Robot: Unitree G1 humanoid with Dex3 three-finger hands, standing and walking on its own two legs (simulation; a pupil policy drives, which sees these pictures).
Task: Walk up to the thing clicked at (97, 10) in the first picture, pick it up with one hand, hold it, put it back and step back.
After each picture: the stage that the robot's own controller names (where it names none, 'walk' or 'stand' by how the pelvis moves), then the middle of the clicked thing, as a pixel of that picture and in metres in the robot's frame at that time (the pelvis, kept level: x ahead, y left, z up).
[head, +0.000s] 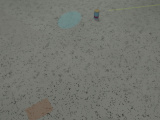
stand; (96, 14) +1.82 -0.21 -0.72
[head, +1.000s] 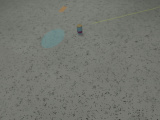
walk; (79, 29) +1.70 +0.14 -0.69
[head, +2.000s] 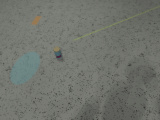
walk; (57, 52) +1.08 +0.36 -0.72
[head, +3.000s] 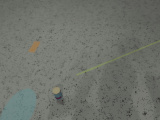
walk; (57, 93) +0.68 +0.29 -0.72
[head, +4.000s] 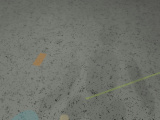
walk; out of the picture +0.44 +0.16 -0.71
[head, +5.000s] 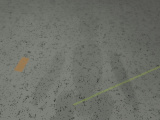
stand; out of the picture +0.35 +0.19 -0.71
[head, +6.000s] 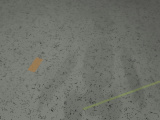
stand; out of the picture +0.34 +0.15 -0.72
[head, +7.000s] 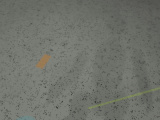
stand; out of the picture +0.35 +0.13 -0.72
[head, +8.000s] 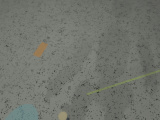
stand; (63, 118) +0.37 +0.18 -0.71
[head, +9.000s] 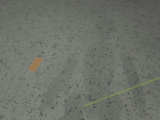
stand; out of the picture +0.37 +0.15 -0.72
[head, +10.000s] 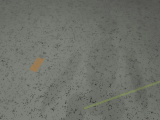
stand; out of the picture +0.36 +0.15 -0.73
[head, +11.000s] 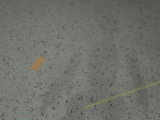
stand; out of the picture +0.36 +0.15 -0.73
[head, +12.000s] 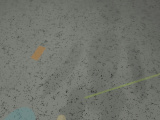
go down; out of the picture +0.38 +0.14 -0.72
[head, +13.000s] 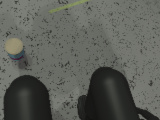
go down; (15, 50) +0.46 +0.19 -0.29
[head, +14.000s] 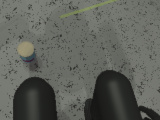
close in; (27, 52) +0.46 +0.18 -0.31
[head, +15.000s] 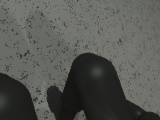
close in; out of the picture +0.45 +0.23 -0.23
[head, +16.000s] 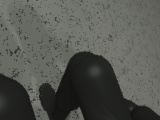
close; out of the picture +0.44 +0.24 -0.23
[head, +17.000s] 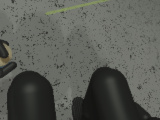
lift; out of the picture +0.37 +0.24 -0.14
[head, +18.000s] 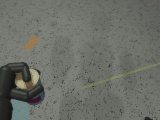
lift; (31, 87) +0.31 +0.17 +0.01
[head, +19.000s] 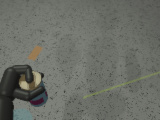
hold; (34, 89) +0.32 +0.17 +0.00
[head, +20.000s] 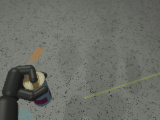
hold; (38, 89) +0.32 +0.16 +0.00
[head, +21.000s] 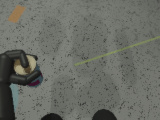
crouch; (30, 72) +0.38 +0.17 -0.07
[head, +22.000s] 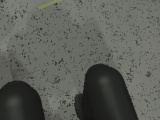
lower; out of the picture +0.49 +0.24 -0.11
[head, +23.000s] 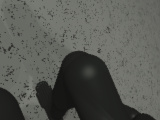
lower; out of the picture +0.46 +0.27 -0.24
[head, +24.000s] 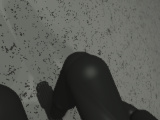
lower; out of the picture +0.46 +0.27 -0.24
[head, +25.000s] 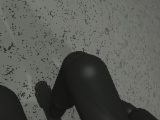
lower; out of the picture +0.46 +0.26 -0.25
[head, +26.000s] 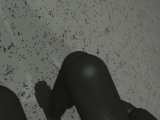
lower; out of the picture +0.46 +0.26 -0.25
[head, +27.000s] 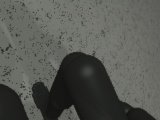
open; out of the picture +0.46 +0.24 -0.25
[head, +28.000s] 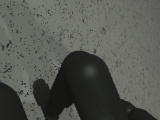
rise; out of the picture +0.45 +0.24 -0.25
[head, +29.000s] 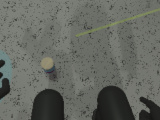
walk; (48, 65) +0.46 +0.15 -0.43
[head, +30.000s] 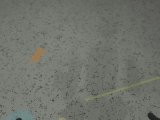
stand; out of the picture +0.39 +0.13 -0.66
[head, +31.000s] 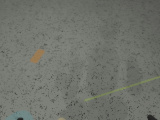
stand; out of the picture +0.39 +0.13 -0.67
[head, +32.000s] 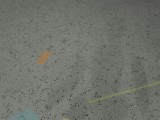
stand; out of the picture +0.40 +0.12 -0.71
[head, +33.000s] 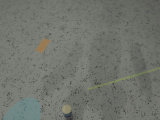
walk; (67, 111) +0.43 +0.11 -0.71
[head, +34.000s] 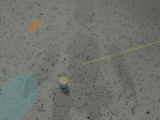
walk; (63, 83) +0.60 +0.09 -0.71
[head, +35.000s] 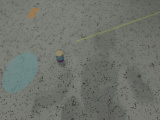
walk; (59, 56) +0.87 +0.21 -0.69
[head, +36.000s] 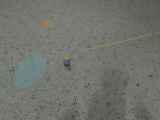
stand; (66, 61) +1.04 +0.14 -0.71
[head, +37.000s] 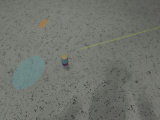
stand; (64, 60) +1.03 +0.16 -0.72
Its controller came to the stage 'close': yes
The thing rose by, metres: 0.71
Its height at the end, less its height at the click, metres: +0.00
